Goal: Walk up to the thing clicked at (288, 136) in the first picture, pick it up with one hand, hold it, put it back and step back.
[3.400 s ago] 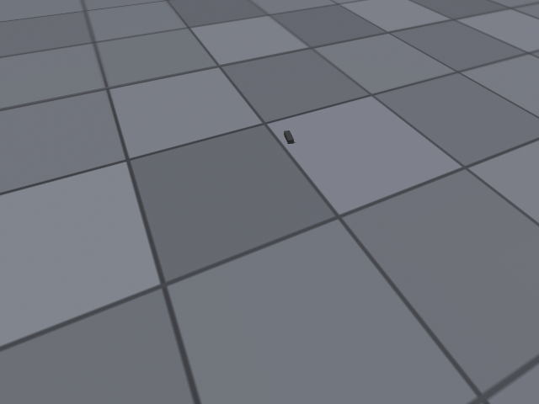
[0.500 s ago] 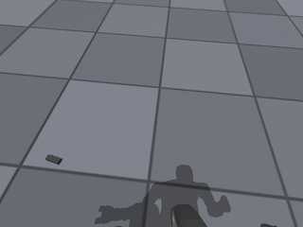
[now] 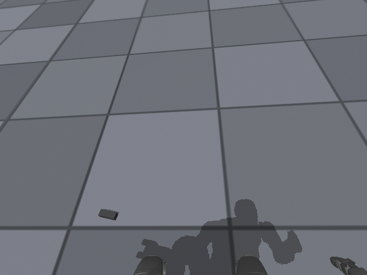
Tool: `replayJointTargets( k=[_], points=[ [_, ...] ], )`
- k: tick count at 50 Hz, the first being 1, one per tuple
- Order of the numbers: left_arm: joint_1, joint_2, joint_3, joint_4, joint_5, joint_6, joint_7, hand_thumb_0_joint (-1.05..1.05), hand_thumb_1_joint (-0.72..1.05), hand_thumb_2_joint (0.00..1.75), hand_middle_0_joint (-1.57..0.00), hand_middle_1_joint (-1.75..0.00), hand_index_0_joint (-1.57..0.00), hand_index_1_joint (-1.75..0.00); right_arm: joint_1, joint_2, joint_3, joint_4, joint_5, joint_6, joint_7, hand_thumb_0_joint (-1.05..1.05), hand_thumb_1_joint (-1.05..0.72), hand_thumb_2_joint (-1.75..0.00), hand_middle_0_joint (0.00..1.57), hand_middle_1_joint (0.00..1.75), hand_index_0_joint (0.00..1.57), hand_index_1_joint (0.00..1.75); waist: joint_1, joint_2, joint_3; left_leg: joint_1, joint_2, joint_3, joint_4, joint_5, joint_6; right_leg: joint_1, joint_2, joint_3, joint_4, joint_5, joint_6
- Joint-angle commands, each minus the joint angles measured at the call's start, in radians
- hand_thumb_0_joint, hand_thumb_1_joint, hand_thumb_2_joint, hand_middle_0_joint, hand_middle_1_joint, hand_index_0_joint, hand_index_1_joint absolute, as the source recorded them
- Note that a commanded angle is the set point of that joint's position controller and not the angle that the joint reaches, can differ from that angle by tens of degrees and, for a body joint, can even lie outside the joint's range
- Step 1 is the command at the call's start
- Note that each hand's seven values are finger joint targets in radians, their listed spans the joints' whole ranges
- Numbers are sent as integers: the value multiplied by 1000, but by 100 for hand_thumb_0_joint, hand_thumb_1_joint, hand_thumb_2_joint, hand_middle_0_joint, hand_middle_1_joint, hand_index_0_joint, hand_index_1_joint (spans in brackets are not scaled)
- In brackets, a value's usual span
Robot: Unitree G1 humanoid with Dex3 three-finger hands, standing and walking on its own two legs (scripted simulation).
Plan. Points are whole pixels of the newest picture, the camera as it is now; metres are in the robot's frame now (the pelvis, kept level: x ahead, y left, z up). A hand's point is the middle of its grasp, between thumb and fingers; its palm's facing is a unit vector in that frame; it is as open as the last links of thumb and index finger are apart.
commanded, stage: walk up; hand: left
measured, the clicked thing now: (108, 214) +0.51 +0.51 -0.71
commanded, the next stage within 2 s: none
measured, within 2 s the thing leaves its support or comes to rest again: neither
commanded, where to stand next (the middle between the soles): +0.08 +0.34 m, yaw -13 degrees
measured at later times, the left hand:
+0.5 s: hand out of the picture +0.12 +0.50 -0.11, palm faces -0.15 -0.82 -0.55, open 7.3 cm
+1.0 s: hand out of the picture +0.13 +0.71 -0.14, palm faces -0.17 -0.88 -0.44, open 7.3 cm
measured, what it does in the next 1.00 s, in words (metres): steps to the left: left foot, then right foot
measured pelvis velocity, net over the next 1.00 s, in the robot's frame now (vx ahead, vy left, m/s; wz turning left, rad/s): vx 0.01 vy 0.42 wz -0.19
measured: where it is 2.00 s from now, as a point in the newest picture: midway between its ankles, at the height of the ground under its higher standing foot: outside the picture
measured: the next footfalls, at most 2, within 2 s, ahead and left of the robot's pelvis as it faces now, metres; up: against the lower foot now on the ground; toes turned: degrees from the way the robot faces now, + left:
left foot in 0.06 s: +0.05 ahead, +0.23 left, +0.00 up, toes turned +2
right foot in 0.42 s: +0.10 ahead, +0.10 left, +0.00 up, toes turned -11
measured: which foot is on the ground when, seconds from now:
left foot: up 0.00-0.04, down 0.06-0.44, up 0.46-0.74, down 0.76-1.00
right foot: down 0.00-0.10, up 0.12-0.40, down 0.42-0.80, up 0.82-1.00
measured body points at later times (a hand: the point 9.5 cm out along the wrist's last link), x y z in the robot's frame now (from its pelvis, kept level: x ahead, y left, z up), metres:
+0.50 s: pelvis +0.01 +0.22 +0.01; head +0.07 +0.18 +0.45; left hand +0.13 +0.54 -0.08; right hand +0.01 -0.11 -0.12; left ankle +0.00 +0.27 -0.65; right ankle +0.07 +0.11 -0.69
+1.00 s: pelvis +0.01 +0.42 +0.01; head +0.03 +0.44 +0.46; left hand +0.14 +0.76 -0.11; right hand -0.02 +0.11 -0.09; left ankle +0.03 +0.55 -0.69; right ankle +0.03 +0.27 -0.64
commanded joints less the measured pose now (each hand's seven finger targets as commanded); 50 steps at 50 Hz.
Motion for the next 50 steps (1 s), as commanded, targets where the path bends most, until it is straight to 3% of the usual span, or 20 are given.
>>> replayJointTargets(
  k=[1,4,5,6,7,10,16,18,20,21,22,24,29,36,38,39,41,42,45,50],
  points=[
    [-26,401,133,-57,8,-13,32,0,90,90,-20,-30,-20,-30,76,-155,-67,-70,0,-21,-4,0,-90,-90,20,30,20,30,-19,-346,-89,84,-41,114,-139,-84,2,-40,-135,224,-299,-266,-198],
    [-95,292,95,-52,2,5,39,0,90,90,-20,-30,-20,-30,327,-175,-93,14,-19,-40,-19,0,-90,-90,20,30,20,30,-179,-75,-142,365,-104,90,-504,-77,14,-220,7,71,122,-237,-90],
    [-70,159,54,-55,-15,11,47,0,90,90,-20,-30,-20,-30,295,-264,-98,-10,-36,-49,-31,0,-90,-90,20,30,20,30,-169,265,-57,312,105,-286,-695,-124,51,-462,216,-74,449,-383,-31],
    [-148,214,58,-67,-20,4,72,0,90,90,-20,-30,-20,-30,163,-359,-105,-35,-4,-57,-41,0,-90,-90,20,30,20,30,-134,308,-4,163,192,-555,-877,-176,144,-424,188,54,519,-354,-61],
    [-117,257,57,-39,-21,-1,73,0,90,90,-20,-30,-20,-30,16,-354,-99,-69,1,-61,-47,0,-90,-90,20,30,20,30,-73,213,38,96,260,-599,-878,-230,210,-373,114,42,523,-280,-68],
    [3,274,70,61,-56,10,54,0,90,90,-20,-30,-20,-30,17,-194,-61,-76,-15,-71,-65,0,-90,-90,20,30,20,30,-44,6,43,222,78,-192,-664,168,67,-339,105,49,466,-145,-47],
    [39,196,45,33,-71,6,43,0,90,90,-20,-30,-20,-30,84,-129,-39,-79,-17,-67,-70,0,-90,-90,20,30,20,30,-60,87,-56,402,63,-17,-541,761,149,-109,90,-88,112,-117,-27],
    [85,191,47,31,-71,5,42,0,90,90,-20,-30,-20,-30,68,-119,-38,-102,-17,-51,-65,0,-90,-90,20,30,20,30,-32,54,-88,356,34,20,-482,744,124,48,89,-109,-67,2,-34],
    [262,223,73,67,-64,7,56,0,90,90,-20,-30,-20,-30,-10,-98,-31,-153,-4,-48,-58,0,-90,-90,20,30,20,30,83,-64,-160,174,-36,102,-270,688,32,406,76,-99,-312,247,-59],
    [312,277,95,64,-52,10,65,0,90,90,-20,-30,-20,-30,28,-62,-22,-155,7,-51,-58,0,-90,-90,20,30,20,30,113,-168,-201,7,-86,91,-93,423,-28,580,-18,110,-330,276,-118],
    [276,326,108,20,-38,15,72,0,90,90,-20,-30,-20,-30,91,-47,-20,-159,8,-46,-59,0,-90,-90,20,30,20,30,80,-300,-252,-176,-137,44,124,-145,-79,649,-306,499,-344,301,-248],
    [52,339,105,-59,-39,14,83,0,90,90,-20,-30,-20,-30,128,-144,-57,-145,-10,-19,-82,0,-90,-90,20,30,20,30,12,-163,-210,-200,-71,-95,351,-157,-78,429,-476,664,-424,108,-395],
    [-11,287,89,-53,-23,-10,57,0,90,90,-20,-30,-20,-30,85,-146,-62,-102,-3,-16,-45,0,-90,-90,20,30,20,30,-14,-182,-45,-63,-93,-84,312,35,-3,84,-181,243,-345,-39,-225],
    [-113,321,102,-63,19,12,7,0,90,90,-20,-30,-20,-30,131,-115,-54,-9,48,-25,-33,0,-90,-90,20,30,20,30,-15,-439,-72,218,-95,173,-222,-78,-19,-93,-34,87,-290,-376,-155],
    [-123,262,89,-40,15,39,-8,0,90,90,-20,-30,-20,-30,300,-121,-65,84,46,-52,-60,0,-90,-90,20,30,20,30,-103,-240,-119,411,-155,231,-441,-9,-39,-171,21,22,-8,-421,-107],
    [-111,170,65,-35,8,50,-8,0,90,90,-20,-30,-20,-30,351,-159,-66,109,27,-68,-76,0,-90,-90,20,30,20,30,-139,-17,-72,354,-113,83,-573,-143,-21,-246,114,5,263,-403,-76],
    [-189,173,52,-70,0,40,5,0,90,90,-20,-30,-20,-30,39,-358,-70,26,44,-86,-88,0,-90,-90,20,30,20,30,-53,145,97,-23,315,-737,-982,-607,225,-340,136,121,461,-265,-40],
    [-201,223,56,-34,-5,30,-6,0,90,90,-20,-30,-20,-30,-146,-346,-57,-4,44,-100,-94,0,-90,-90,20,30,20,30,1,65,165,-140,363,-747,-963,-617,295,-230,71,126,456,-195,-21],
    [-60,209,73,85,-44,45,-48,0,90,90,-20,-30,-20,-30,-72,-219,-20,59,28,-147,-119,0,-90,-90,20,30,20,30,28,-24,125,88,98,-279,-739,-219,96,-224,104,115,367,-76,-17],
    [-91,201,86,47,-13,84,-90,0,90,90,-20,-30,-20,-30,75,-247,-30,138,36,-182,-143,0,-90,-90,20,30,20,30,4,56,37,321,173,-273,-671,68,170,-211,90,116,308,-118,-16]
  ],
)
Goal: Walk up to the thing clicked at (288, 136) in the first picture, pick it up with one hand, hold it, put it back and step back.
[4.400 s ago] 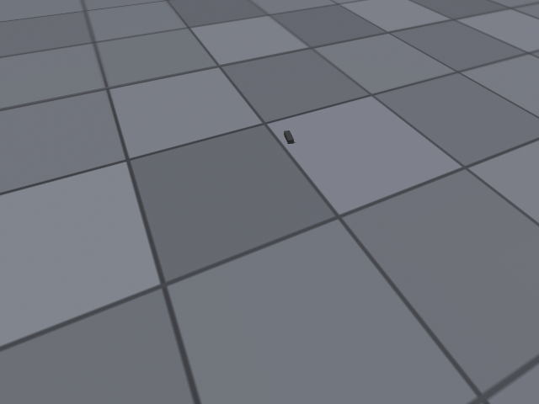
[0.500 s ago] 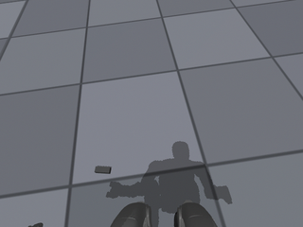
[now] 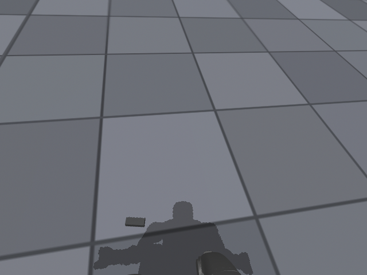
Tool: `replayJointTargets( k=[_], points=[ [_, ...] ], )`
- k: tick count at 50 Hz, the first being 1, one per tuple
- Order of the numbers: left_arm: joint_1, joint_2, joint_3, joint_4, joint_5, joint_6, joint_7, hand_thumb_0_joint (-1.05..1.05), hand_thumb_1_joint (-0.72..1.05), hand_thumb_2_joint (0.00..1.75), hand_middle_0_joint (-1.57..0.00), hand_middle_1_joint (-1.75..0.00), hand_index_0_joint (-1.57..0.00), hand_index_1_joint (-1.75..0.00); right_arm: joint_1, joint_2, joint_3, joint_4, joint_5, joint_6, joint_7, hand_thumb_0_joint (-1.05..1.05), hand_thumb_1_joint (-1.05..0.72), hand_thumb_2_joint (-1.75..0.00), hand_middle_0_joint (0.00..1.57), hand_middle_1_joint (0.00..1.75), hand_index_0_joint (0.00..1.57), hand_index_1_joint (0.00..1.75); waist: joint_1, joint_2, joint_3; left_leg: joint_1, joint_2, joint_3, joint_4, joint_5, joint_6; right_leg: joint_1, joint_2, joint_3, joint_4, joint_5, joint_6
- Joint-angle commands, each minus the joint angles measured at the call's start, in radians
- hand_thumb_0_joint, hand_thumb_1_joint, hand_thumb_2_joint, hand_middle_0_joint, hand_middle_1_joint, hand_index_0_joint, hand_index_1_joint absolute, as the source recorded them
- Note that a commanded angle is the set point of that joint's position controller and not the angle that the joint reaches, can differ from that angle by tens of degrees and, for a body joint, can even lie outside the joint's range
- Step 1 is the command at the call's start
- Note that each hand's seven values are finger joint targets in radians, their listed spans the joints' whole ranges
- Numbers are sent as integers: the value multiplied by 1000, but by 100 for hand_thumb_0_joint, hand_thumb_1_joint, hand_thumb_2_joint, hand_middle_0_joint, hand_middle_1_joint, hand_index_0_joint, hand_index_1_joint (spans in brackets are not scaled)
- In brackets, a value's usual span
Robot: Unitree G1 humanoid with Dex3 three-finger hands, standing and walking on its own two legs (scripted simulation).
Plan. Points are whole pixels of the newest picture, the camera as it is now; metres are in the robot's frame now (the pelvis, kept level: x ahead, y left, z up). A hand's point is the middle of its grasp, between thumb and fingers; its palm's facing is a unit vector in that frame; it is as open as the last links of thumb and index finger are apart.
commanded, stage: walk up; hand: left
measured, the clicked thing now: (135, 222) +0.47 +0.19 -0.72
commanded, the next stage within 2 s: stand in 1.80 s
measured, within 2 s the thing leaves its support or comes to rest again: neither
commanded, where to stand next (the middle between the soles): +0.08 -0.07 m, yaw -2 degrees
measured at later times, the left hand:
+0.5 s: hand (99, 255) +0.19 +0.19 -0.12, palm faces -0.13 -0.92 -0.37, open 7.3 cm
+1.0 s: hand out of the picture +0.13 +0.19 -0.13, palm faces -0.09 -0.93 -0.36, open 7.3 cm
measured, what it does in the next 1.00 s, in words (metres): steps on the spot: right foot, then left foot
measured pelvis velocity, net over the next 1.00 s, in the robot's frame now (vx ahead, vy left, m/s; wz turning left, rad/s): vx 0.03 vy -0.06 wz -0.08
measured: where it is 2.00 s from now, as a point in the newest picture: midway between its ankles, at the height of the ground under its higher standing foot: outside the picture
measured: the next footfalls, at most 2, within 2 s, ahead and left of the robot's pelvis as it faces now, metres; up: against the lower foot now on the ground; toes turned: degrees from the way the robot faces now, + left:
right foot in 0.32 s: +0.09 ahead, -0.19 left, +0.00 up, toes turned -6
left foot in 0.58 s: +0.15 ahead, +0.07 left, +0.00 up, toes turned -3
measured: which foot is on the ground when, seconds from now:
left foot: down 0.00-0.34, up 0.36-0.56, down 0.58-1.00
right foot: up 0.00-0.30, down 0.32-1.00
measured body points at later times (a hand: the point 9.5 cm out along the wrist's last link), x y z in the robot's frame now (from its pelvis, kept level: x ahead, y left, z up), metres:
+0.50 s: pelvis +0.03 -0.05 +0.01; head +0.06 -0.06 +0.45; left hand +0.20 +0.24 -0.10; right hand +0.05 -0.39 -0.10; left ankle +0.05 +0.09 -0.66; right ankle +0.06 -0.17 -0.70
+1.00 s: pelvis +0.03 -0.06 +0.02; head +0.06 -0.08 +0.47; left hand +0.13 +0.24 -0.10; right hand +0.11 -0.38 -0.11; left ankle +0.11 +0.07 -0.70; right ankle +0.05 -0.18 -0.70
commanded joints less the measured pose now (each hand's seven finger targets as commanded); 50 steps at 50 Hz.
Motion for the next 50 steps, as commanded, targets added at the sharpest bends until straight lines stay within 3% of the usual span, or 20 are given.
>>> replayJointTargets(
  k=[1,7,12,15,16,17,18,19,22,26,29,30,31,32,33,35,38,40,43,50],
  points=[
    [-42,167,54,-109,28,3,-23,0,90,90,-20,-30,-20,-30,19,-394,-121,-54,0,-66,-62,0,-90,-90,20,30,20,30,-4,214,18,182,248,-360,-371,193,206,-183,-46,99,-34,-23,1],
    [-114,117,44,-168,29,17,-43,0,90,90,-20,-30,-20,-30,127,-377,-119,-50,9,-92,-93,0,-90,-90,20,30,20,30,-32,184,-71,361,281,-286,-273,721,249,-199,-57,75,-57,-69,-1],
    [-140,89,32,-168,6,-2,-54,0,90,90,-20,-30,-20,-30,77,-379,-106,-80,3,-79,-83,0,-90,-90,20,30,20,30,-33,286,-102,230,225,-123,-214,732,222,25,-79,-80,-318,-22,-14],
    [38,117,50,-76,2,-16,-42,0,90,90,-20,-30,-20,-30,7,-323,-69,-99,19,-62,-68,0,-90,-90,20,30,20,30,75,181,-157,-8,108,16,18,621,130,431,-16,-136,-570,212,-40],
    [84,182,73,-65,10,-21,-33,0,90,90,-20,-30,-20,-30,34,-271,-48,-107,28,-62,-66,0,-90,-90,20,30,20,30,103,24,-213,-160,59,38,194,467,80,579,-95,34,-570,289,-85],
    [113,254,88,-97,12,-31,-25,0,90,90,-20,-30,-20,-30,60,-212,-23,-137,38,-66,-64,0,-90,-90,20,30,20,30,104,-185,-244,-324,-52,15,316,-39,54,646,-315,429,-662,291,-187],
    [67,279,79,-113,5,-28,-25,0,90,90,-20,-30,-20,-30,-14,-289,-56,-126,34,-54,-77,0,-90,-90,20,30,20,30,114,-138,-220,-330,-60,-14,382,-209,58,563,-419,567,-727,247,-327],
    [18,269,76,-125,0,-24,-25,0,90,90,-20,-30,-20,-30,-40,-319,-67,-110,24,-54,-80,0,-90,-90,20,30,20,30,97,-98,-144,-308,-22,-43,389,-232,50,453,-428,531,-733,229,-345],
    [-107,171,41,-149,1,-22,-15,0,90,90,-20,-30,-20,-30,57,-295,-51,-40,40,-56,-63,0,-90,-90,20,30,20,30,11,-60,-47,-223,-4,-31,258,-92,66,284,-276,231,-647,260,-240],
    [-158,150,19,-144,9,-33,-13,0,90,90,-20,-30,-20,-30,53,-261,-45,-8,31,-51,-45,0,-90,-90,20,30,20,30,3,-129,-41,-60,-9,21,-5,34,56,142,-247,164,-630,290,-215],
    [-215,118,-1,-138,-20,-19,-17,0,90,90,-20,-30,-20,-30,88,-264,-56,22,19,-63,-46,0,-90,-90,20,30,20,30,-50,-78,-96,151,-45,6,-266,291,56,68,-220,102,-461,310,-128],
    [-200,78,-11,-139,-27,-15,-16,0,90,90,-20,-30,-20,-30,55,-304,-63,11,5,-67,-48,0,-90,-90,20,30,20,30,-35,34,-94,138,45,-162,-366,279,82,38,-166,60,-360,246,-81],
    [-155,36,-22,-126,-38,-5,-14,0,90,90,-20,-30,-20,-30,-35,-369,-69,-25,-1,-70,-45,0,-90,-90,20,30,20,30,9,183,-76,67,215,-459,-509,131,153,13,-60,-9,-270,45,-22],
    [-144,116,0,-88,-34,0,-3,0,90,90,-20,-30,-20,-30,-119,-417,-74,-38,12,-64,-38,0,-90,-90,20,30,20,30,8,206,-51,-86,319,-555,-540,34,278,133,-56,-27,-191,-185,-18],
    [-107,125,2,-59,-27,-3,-6,0,90,90,-20,-30,-20,-30,-195,-391,-68,-42,11,-59,-38,0,-90,-90,20,30,20,30,51,157,-24,-190,312,-523,-513,-1,296,236,-97,-7,-217,-128,-15],
    [-86,98,3,-21,-18,-18,-17,0,90,90,-20,-30,-20,-30,-236,-302,-38,-37,13,-48,-33,0,-90,-90,20,30,20,30,81,106,-41,-193,135,-242,-420,17,151,323,-89,-23,-462,12,-40],
    [-159,139,-2,-29,-3,-44,-12,0,90,90,-20,-30,-20,-30,-161,-246,-23,6,32,-38,-21,0,-90,-90,20,30,20,30,11,18,-93,-66,-18,-68,-183,226,53,276,-225,244,-699,128,-88],
    [-241,155,-11,-32,-3,-46,-10,0,90,90,-20,-30,-20,-30,-134,-245,-28,43,30,-31,-18,0,-90,-90,20,30,20,30,-29,11,-129,71,-17,-56,-254,175,55,190,-249,215,-673,136,-103],
    [-203,112,-31,2,-8,-47,-11,0,90,90,-20,-30,-20,-30,-217,-254,-27,51,32,-35,-11,0,-90,-90,20,30,20,30,8,28,-166,112,34,-112,-283,278,87,237,-168,85,-666,176,-38],
    [-240,108,-37,49,-10,-44,-10,0,90,90,-20,-30,-20,-30,-261,-236,-13,109,32,-18,-3,0,-90,-90,20,30,20,30,3,-11,-131,137,20,-85,-349,307,71,263,-185,78,-742,170,-30]
  ],
)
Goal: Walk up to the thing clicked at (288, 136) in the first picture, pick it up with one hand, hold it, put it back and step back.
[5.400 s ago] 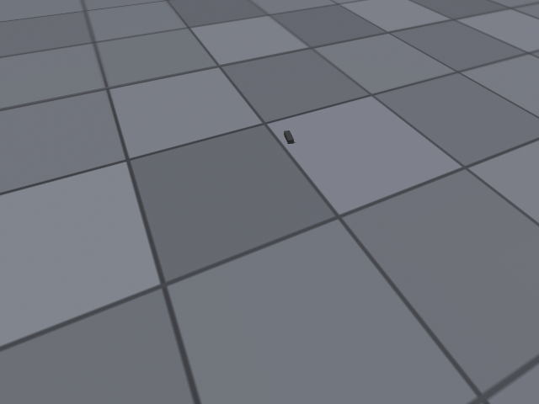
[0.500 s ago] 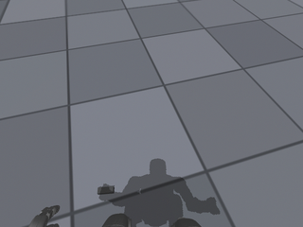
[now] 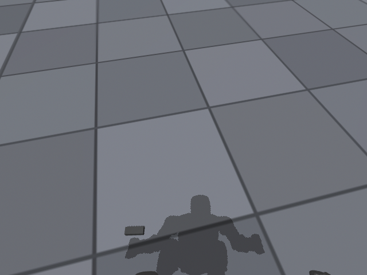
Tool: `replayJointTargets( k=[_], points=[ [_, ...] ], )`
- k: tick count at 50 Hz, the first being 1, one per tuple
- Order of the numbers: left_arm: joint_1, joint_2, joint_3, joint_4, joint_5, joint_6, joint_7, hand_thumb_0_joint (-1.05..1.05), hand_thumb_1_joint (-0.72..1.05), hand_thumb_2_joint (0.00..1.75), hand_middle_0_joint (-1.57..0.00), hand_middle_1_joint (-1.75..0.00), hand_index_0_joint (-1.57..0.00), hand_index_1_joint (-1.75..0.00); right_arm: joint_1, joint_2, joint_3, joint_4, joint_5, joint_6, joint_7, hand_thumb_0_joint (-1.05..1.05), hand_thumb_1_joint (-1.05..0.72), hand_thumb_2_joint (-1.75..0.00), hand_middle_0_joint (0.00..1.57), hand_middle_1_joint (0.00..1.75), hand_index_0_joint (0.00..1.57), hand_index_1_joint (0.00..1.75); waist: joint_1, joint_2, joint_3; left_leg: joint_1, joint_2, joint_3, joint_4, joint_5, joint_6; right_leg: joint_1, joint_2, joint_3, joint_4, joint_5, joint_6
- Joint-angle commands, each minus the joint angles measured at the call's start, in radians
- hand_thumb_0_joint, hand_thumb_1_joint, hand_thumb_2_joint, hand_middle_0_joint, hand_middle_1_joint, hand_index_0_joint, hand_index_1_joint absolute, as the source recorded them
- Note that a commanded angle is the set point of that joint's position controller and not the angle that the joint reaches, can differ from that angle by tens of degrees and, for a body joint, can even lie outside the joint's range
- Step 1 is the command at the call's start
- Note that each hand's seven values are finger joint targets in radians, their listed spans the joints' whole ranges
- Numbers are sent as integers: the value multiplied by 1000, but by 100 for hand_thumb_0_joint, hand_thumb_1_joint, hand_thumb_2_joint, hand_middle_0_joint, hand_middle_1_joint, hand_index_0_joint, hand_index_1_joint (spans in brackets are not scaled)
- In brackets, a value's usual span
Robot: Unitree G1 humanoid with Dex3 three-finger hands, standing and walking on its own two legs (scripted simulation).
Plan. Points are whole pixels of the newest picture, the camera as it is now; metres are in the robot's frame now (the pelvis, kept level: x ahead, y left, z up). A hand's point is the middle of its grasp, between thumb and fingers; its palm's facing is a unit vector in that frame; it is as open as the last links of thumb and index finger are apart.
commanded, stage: walk up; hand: left
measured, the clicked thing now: (134, 230) +0.42 +0.29 -0.75
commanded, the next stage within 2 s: stand in 0.80 s
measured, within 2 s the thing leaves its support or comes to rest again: neither
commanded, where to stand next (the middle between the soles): +0.05 +0.00 m, yaw +3 degrees
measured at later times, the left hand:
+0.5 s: hand out of the picture +0.10 +0.27 -0.14, palm faces +0.01 -0.94 -0.33, open 7.3 cm
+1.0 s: hand out of the picture +0.10 +0.26 -0.14, palm faces +0.02 -0.95 -0.32, open 7.3 cm
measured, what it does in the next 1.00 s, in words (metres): stands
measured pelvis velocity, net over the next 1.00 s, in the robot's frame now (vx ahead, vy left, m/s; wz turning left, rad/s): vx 0.02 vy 0.01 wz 0.02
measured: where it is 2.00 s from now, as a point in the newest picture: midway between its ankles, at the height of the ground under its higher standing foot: outside the picture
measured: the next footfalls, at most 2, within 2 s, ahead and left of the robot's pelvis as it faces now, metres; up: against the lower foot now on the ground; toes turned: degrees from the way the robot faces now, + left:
none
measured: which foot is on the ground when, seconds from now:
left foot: down 0.00-1.00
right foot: down 0.00-1.00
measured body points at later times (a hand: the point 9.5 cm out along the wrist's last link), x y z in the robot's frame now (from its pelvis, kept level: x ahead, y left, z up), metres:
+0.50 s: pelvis +0.01 +0.01 +0.02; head +0.04 +0.01 +0.47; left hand +0.10 +0.32 -0.11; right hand +0.11 -0.29 -0.11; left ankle +0.06 +0.13 -0.73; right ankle +0.02 -0.12 -0.72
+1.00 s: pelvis +0.02 +0.01 +0.02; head +0.03 +0.01 +0.47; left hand +0.09 +0.31 -0.11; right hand +0.13 -0.29 -0.11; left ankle +0.06 +0.13 -0.73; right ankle +0.02 -0.12 -0.73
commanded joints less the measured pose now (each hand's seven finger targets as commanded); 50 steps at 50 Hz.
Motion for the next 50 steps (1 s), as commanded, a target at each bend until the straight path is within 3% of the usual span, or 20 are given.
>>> replayJointTargets(
  k=[1,5,7,11,16,24,28,36,41,47,50],
  points=[
    [-104,251,53,-60,0,-29,21,0,90,90,-20,-30,-20,-30,-47,-176,-30,-28,-4,-15,-1,0,-90,-90,20,30,20,30,-17,-82,-132,128,70,-99,-102,34,54,-42,-121,164,-248,45,-49],
    [-121,239,50,-39,-2,-23,17,0,90,90,-20,-30,-20,-30,-69,-183,-26,-2,-9,-14,2,0,-90,-90,20,30,20,30,-16,-36,-105,103,90,-132,-189,-63,49,-21,-103,144,-280,-35,-43],
    [-119,232,49,-28,-4,-23,14,0,90,90,-20,-30,-20,-30,-80,-183,-23,6,-10,-17,3,0,-90,-90,20,30,20,30,-9,-13,-107,86,99,-146,-218,-66,47,17,-93,131,-289,-36,-41],
    [-114,226,47,-15,-3,-24,10,0,90,90,-20,-30,-20,-30,-97,-184,-21,16,-8,-24,2,0,-90,-90,20,30,20,30,-6,7,-138,95,106,-144,-241,-12,40,84,-93,114,-298,62,-37],
    [-116,223,47,-5,-3,-18,6,0,90,90,-20,-30,-20,-30,-101,-182,-24,24,-10,-27,-1,0,-90,-90,20,30,20,30,-4,14,-130,78,115,-159,-293,-55,36,111,-88,92,-305,68,-33],
    [-118,218,47,6,-1,-23,8,0,90,90,-20,-30,-20,-30,-91,-167,-27,27,-4,-29,-4,0,-90,-90,20,30,20,30,-10,-14,-193,147,112,-124,-257,179,34,173,-106,78,-322,210,-22],
    [-115,220,47,6,-3,-22,10,0,90,90,-20,-30,-20,-30,-91,-163,-29,28,-4,-23,-4,0,-90,-90,20,30,20,30,-11,-17,-186,170,109,-117,-249,196,33,158,-109,74,-331,213,-18],
    [-107,217,47,17,1,-18,12,0,90,90,-20,-30,-20,-30,-100,-161,-30,33,-7,-17,-2,0,-90,-90,20,30,20,30,-11,-8,-145,128,107,-138,-291,96,32,158,-103,68,-343,161,-15],
    [-92,208,42,19,10,-29,10,0,90,90,-20,-30,-20,-30,-96,-145,-28,39,-23,-23,-5,0,-90,-90,20,30,20,30,-14,-13,-186,214,108,-123,-291,172,27,156,-115,77,-362,182,-12],
    [-85,211,41,17,10,-29,10,0,90,90,-20,-30,-20,-30,-97,-151,-31,43,-21,-25,-4,0,-90,-90,20,30,20,30,-15,-2,-137,174,104,-130,-324,90,23,150,-112,71,-375,137,-8],
    [-81,210,41,15,10,-31,12,0,90,90,-20,-30,-20,-30,-95,-152,-33,44,-20,-26,-4,0,-90,-90,20,30,20,30,-13,-13,-150,200,109,-126,-310,165,27,155,-116,71,-375,167,-10]
  ],
)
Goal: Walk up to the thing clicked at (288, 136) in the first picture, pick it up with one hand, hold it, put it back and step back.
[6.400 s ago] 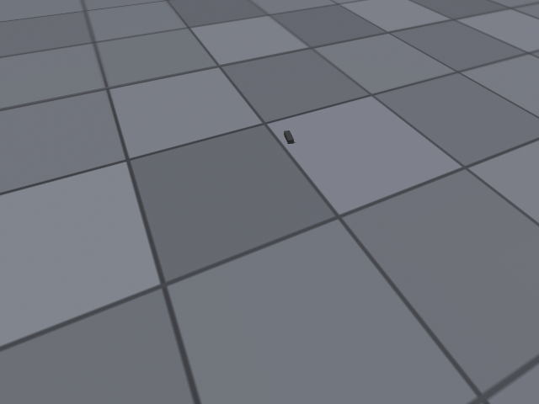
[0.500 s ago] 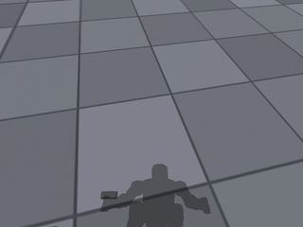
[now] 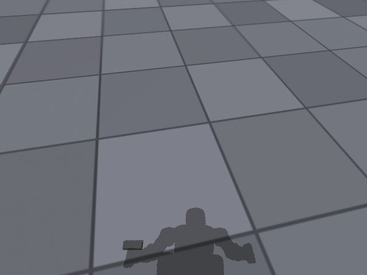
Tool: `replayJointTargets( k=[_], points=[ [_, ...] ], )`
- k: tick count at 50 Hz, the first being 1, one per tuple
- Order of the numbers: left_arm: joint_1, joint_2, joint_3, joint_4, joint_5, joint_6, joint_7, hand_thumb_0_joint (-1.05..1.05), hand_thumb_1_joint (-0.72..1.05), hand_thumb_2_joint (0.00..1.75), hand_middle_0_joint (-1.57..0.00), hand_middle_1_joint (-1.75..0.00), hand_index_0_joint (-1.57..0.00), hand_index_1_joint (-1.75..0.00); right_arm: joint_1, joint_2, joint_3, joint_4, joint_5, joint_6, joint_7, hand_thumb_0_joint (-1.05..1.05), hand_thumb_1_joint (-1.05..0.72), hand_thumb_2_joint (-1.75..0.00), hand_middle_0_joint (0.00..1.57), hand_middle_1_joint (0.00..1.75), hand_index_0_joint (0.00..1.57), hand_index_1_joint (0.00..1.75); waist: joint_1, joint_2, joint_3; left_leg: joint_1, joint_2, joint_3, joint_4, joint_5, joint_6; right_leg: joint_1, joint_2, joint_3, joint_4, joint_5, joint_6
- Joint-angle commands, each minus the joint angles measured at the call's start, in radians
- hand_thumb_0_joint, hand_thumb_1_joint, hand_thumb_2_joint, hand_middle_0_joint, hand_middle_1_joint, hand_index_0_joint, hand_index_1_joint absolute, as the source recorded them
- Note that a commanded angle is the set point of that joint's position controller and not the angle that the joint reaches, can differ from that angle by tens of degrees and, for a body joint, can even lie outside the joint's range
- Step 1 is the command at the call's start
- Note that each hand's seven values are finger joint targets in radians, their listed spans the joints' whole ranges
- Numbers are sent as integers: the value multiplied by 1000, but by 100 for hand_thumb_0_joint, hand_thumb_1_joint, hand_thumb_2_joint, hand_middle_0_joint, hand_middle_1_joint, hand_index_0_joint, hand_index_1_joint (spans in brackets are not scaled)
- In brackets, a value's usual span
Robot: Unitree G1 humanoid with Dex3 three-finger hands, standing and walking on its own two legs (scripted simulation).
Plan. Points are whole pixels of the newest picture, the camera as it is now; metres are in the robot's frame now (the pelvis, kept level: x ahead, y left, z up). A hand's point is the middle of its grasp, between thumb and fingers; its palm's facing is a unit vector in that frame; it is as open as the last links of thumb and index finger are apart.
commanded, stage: stand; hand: left
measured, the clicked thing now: (132, 245) +0.40 +0.27 -0.77
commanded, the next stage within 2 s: none
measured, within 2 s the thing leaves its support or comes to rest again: neither
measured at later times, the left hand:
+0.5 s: hand out of the picture +0.09 +0.24 -0.16, palm faces -0.03 -0.94 -0.33, open 7.3 cm
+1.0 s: hand out of the picture +0.10 +0.24 -0.16, palm faces -0.03 -0.94 -0.33, open 7.3 cm
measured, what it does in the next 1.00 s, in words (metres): stands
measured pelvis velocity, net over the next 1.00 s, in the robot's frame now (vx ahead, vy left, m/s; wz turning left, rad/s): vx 0.02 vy -0.01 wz -0.01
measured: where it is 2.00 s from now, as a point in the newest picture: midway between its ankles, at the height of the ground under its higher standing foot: outside the picture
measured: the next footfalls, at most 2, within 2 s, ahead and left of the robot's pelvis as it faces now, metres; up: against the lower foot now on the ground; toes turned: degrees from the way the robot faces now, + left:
none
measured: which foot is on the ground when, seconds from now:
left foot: down 0.00-1.00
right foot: down 0.00-1.00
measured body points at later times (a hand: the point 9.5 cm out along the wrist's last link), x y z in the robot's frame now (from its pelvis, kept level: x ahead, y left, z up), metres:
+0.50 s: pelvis +0.01 -0.01 +0.00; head +0.02 -0.01 +0.45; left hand +0.09 +0.29 -0.13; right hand +0.09 -0.31 -0.13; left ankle +0.04 +0.12 -0.75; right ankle +0.00 -0.13 -0.75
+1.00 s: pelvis +0.02 -0.01 +0.00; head +0.04 -0.01 +0.45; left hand +0.10 +0.29 -0.13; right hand +0.10 -0.31 -0.13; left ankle +0.04 +0.12 -0.75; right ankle +0.00 -0.13 -0.75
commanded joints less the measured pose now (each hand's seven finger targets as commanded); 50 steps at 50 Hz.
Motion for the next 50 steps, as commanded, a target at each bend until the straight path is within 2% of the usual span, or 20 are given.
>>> replayJointTargets(
  k=[1,2,8,9,12,14,15,16,17,20,23,27,33,34,36,39,41,47,49,50],
  points=[
    [-47,222,41,-64,2,-26,19,0,90,90,-20,-30,-20,-30,-54,-206,-35,-57,-1,-25,-10,0,-90,-90,20,30,20,30,-7,-7,-98,61,123,-107,-51,97,18,-14,-110,97,-79,74,-29],
    [-45,218,41,-64,1,-25,18,0,90,90,-20,-30,-20,-30,-42,-210,-35,-54,1,-24,-10,0,-90,-90,20,30,20,30,-12,-7,-79,48,120,-107,-64,57,15,-25,-104,95,-82,36,-28],
    [-42,216,39,-68,3,-22,19,0,90,90,-20,-30,-20,-30,-40,-216,-37,-54,-1,-21,-10,0,-90,-90,20,30,20,30,-13,-3,-53,30,113,-110,-74,-17,14,-37,-104,97,-94,-8,-30],
    [-40,218,39,-73,4,-23,19,0,90,90,-20,-30,-20,-30,-35,-211,-36,-53,-1,-21,-9,0,-90,-90,20,30,20,30,-12,-5,-76,46,115,-105,-66,19,16,-25,-109,97,-89,18,-32],
    [-37,223,39,-75,3,-23,20,0,90,90,-20,-30,-20,-30,-35,-212,-36,-54,0,-20,-9,0,-90,-90,20,30,20,30,-13,-8,-69,53,112,-104,-63,11,13,-42,-106,101,-97,5,-32],
    [-37,222,38,-80,2,-24,20,0,90,90,-20,-30,-20,-30,-34,-210,-33,-51,0,-24,-10,0,-90,-90,20,30,20,30,-12,0,-104,81,121,-101,-52,99,11,-18,-110,101,-82,75,-34],
    [-33,219,37,-81,1,-24,21,0,90,90,-20,-30,-20,-30,-36,-215,-34,-49,2,-23,-11,0,-90,-90,20,30,20,30,-10,5,-104,76,122,-101,-48,114,14,-7,-110,98,-84,102,-32],
    [-42,227,39,-81,0,-23,22,0,90,90,-20,-30,-20,-30,-26,-209,-32,-47,1,-22,-12,0,-90,-90,20,30,20,30,-14,-4,-98,61,118,-99,-56,97,11,-1,-108,96,-81,86,-31],
    [-29,223,38,-82,1,-24,22,0,90,90,-20,-30,-20,-30,-40,-211,-33,-49,1,-23,-12,0,-90,-90,20,30,20,30,-6,0,-113,85,122,-97,-45,129,14,2,-109,95,-77,120,-31],
    [-32,222,36,-77,0,-22,23,0,90,90,-20,-30,-20,-30,-28,-207,-29,-43,3,-18,-12,0,-90,-90,20,30,20,30,-12,-17,-79,60,119,-98,-56,94,12,-7,-105,92,-89,90,-28],
    [-27,225,36,-81,0,-23,24,0,90,90,-20,-30,-20,-30,-30,-212,-30,-46,2,-19,-13,0,-90,-90,20,30,20,30,-10,-8,-101,89,124,-93,-45,147,14,3,-110,94,-81,143,-29],
    [-28,225,37,-80,0,-20,24,0,90,90,-20,-30,-20,-30,-27,-214,-28,-44,4,-18,-15,0,-90,-90,20,30,20,30,-9,1,-87,80,123,-91,-51,136,12,3,-107,91,-85,139,-28],
    [-29,227,36,-79,2,-18,23,0,90,90,-20,-30,-20,-30,-29,-209,-26,-45,4,-17,-14,0,-90,-90,20,30,20,30,-11,-15,-47,62,119,-96,-69,67,6,-21,-101,93,-103,56,-28],
    [-34,225,37,-83,1,-19,23,0,90,90,-20,-30,-20,-30,-18,-215,-26,-47,3,-16,-15,0,-90,-90,20,30,20,30,-13,-5,-70,70,121,-89,-58,68,13,-6,-110,101,-103,75,-32],
    [-29,227,38,-85,-1,-20,23,0,90,90,-20,-30,-20,-30,-23,-215,-27,-48,2,-19,-15,0,-90,-90,20,30,20,30,-10,2,-92,86,126,-90,-52,131,12,11,-110,97,-90,134,-33],
    [-31,228,36,-84,0,-20,23,0,90,90,-20,-30,-20,-30,-25,-211,-25,-48,4,-20,-15,0,-90,-90,20,30,20,30,-11,-9,-77,78,124,-91,-60,112,7,5,-107,96,-98,110,-31],
    [-29,231,36,-87,0,-20,24,0,90,90,-20,-30,-20,-30,-30,-212,-26,-51,4,-19,-15,0,-90,-90,20,30,20,30,-8,-6,-95,97,127,-88,-49,141,9,11,-109,96,-93,146,-32],
    [-24,229,34,-87,1,-20,25,0,90,90,-20,-30,-20,-30,-26,-215,-26,-51,4,-16,-16,0,-90,-90,20,30,20,30,-10,-10,-99,94,127,-88,-46,150,11,17,-108,89,-91,158,-31],
    [-19,232,34,-88,0,-21,25,0,90,90,-20,-30,-20,-30,-18,-214,-25,-50,4,-18,-16,0,-90,-90,20,30,20,30,-11,-13,-111,109,128,-83,-38,179,13,23,-111,92,-86,205,-32],
    [-25,232,35,-88,-1,-20,26,0,90,90,-20,-30,-20,-30,-20,-214,-24,-51,5,-16,-17,0,-90,-90,20,30,20,30,-13,-8,-102,99,127,-83,-42,161,12,21,-109,92,-89,185,-32]
  ],
)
